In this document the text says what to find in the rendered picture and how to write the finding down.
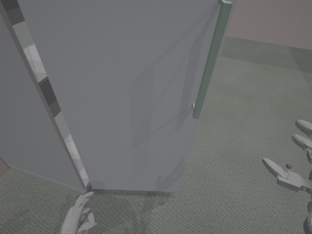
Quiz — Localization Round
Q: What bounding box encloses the right robot hand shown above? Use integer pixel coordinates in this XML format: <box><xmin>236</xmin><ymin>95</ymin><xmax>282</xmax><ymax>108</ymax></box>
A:
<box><xmin>262</xmin><ymin>119</ymin><xmax>312</xmax><ymax>199</ymax></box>

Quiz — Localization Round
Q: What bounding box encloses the fridge door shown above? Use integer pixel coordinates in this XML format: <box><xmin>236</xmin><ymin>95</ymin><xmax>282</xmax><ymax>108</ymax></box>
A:
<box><xmin>17</xmin><ymin>0</ymin><xmax>237</xmax><ymax>192</ymax></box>

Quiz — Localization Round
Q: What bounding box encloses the left robot hand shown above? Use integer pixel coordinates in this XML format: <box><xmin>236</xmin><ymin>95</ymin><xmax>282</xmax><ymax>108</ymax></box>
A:
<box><xmin>59</xmin><ymin>191</ymin><xmax>97</xmax><ymax>234</ymax></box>

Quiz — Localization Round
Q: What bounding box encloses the handle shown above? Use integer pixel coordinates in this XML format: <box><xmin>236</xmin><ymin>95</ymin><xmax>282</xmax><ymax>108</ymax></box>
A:
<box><xmin>192</xmin><ymin>0</ymin><xmax>233</xmax><ymax>119</ymax></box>

